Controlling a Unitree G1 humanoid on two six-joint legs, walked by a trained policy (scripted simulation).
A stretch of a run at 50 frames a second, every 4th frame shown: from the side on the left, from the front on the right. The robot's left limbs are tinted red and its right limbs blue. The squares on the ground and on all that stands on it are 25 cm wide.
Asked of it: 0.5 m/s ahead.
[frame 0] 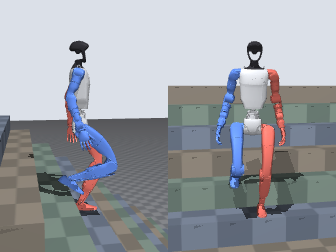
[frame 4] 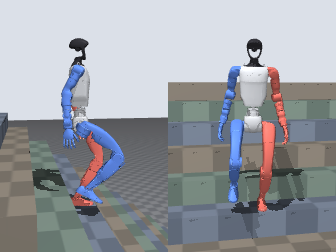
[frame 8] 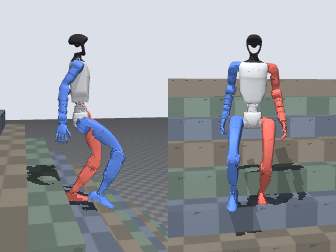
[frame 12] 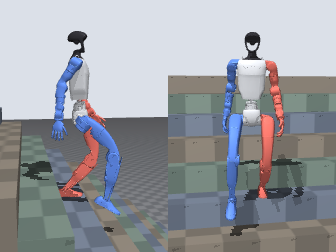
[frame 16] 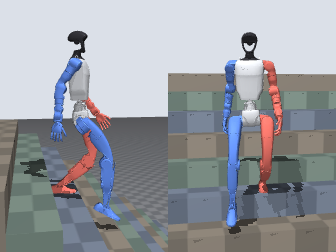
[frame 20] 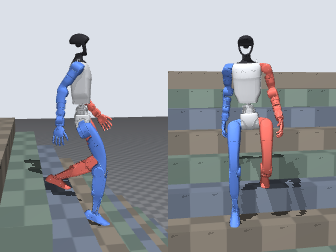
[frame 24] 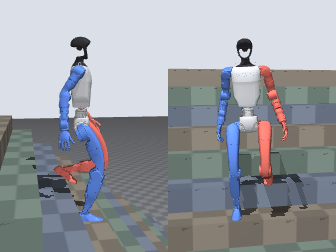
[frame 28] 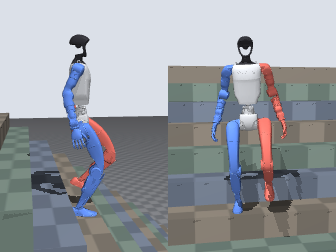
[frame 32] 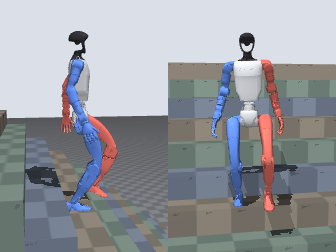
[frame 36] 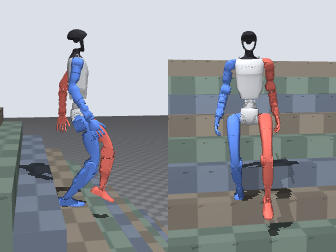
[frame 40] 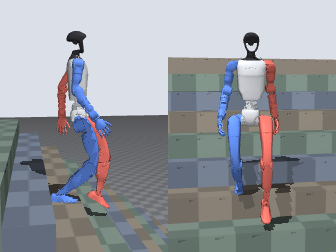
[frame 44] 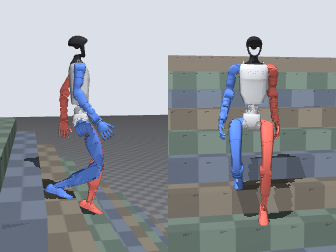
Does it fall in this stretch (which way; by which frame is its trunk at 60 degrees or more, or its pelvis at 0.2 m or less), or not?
no
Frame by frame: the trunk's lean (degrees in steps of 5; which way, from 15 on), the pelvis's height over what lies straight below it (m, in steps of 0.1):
0: 0, 0.7
4: 0, 0.7
8: 5, 0.7
12: 5, 0.7
16: 0, 0.7
20: 5, 0.8
24: 5, 0.8
28: 5, 0.7
32: 0, 0.7
36: 0, 0.7
40: 0, 0.7
44: 0, 0.8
